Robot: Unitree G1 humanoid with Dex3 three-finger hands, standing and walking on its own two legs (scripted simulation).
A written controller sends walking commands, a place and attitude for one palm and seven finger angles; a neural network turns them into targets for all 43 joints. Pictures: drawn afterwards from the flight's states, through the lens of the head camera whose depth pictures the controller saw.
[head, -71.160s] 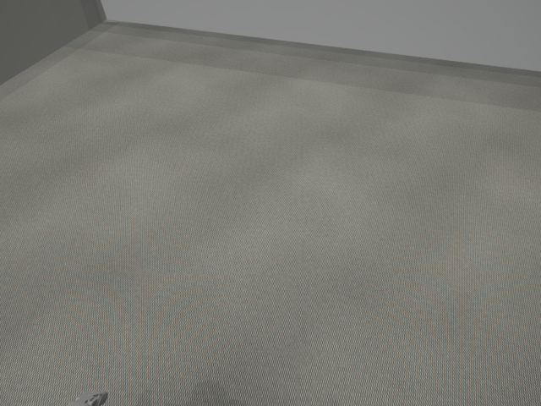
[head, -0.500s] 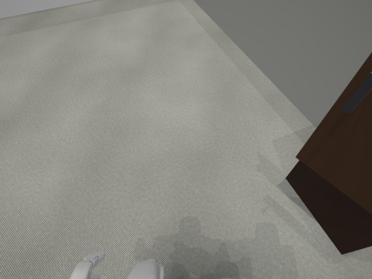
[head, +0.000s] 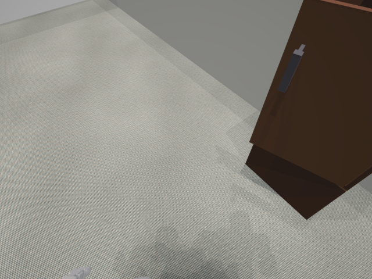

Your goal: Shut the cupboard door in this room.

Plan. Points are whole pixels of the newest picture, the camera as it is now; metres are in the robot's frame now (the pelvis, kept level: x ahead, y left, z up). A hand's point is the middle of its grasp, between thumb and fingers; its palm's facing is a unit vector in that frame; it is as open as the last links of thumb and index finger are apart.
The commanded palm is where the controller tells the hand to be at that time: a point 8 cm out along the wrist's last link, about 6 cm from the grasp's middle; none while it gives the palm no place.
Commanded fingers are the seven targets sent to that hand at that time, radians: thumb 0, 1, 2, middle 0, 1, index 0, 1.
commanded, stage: turn to face it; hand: left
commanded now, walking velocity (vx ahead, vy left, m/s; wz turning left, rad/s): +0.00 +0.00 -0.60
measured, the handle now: (292, 68) +0.65 -0.26 +0.07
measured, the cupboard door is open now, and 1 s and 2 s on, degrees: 18 18 18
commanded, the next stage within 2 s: take the last steps up to it in 0.78 s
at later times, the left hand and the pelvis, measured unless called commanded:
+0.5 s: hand (106, 262) +0.17 +0.21 -0.15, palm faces -0.26 -0.95 -0.20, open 7.4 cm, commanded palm none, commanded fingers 0.00 0.90 0.90 -0.20 -0.30 -0.20 -0.30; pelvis +0.01 +0.03 +0.02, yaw -17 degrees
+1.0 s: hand (127, 264) +0.17 +0.17 -0.17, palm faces -0.42 -0.89 -0.17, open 7.4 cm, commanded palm none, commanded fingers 0.00 0.90 0.90 -0.20 -0.30 -0.20 -0.30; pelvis +0.03 +0.03 +0.01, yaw -26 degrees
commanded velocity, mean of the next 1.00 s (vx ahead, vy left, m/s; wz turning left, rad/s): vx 0.04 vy -0.02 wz -0.39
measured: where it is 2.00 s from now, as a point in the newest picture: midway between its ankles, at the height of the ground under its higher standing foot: outside the picture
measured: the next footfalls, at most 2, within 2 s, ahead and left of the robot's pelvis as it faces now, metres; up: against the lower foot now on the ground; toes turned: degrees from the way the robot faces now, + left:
left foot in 0.30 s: +0.09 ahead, +0.13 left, +0.00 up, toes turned -7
right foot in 0.66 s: -0.01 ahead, -0.11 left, +0.00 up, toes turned -24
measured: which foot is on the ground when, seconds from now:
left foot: up 0.00-0.28, down 0.30-0.66, up 0.68-0.94, down 0.96-1.00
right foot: down 0.00-0.30, up 0.32-0.64, down 0.66-0.96, up 0.98-1.00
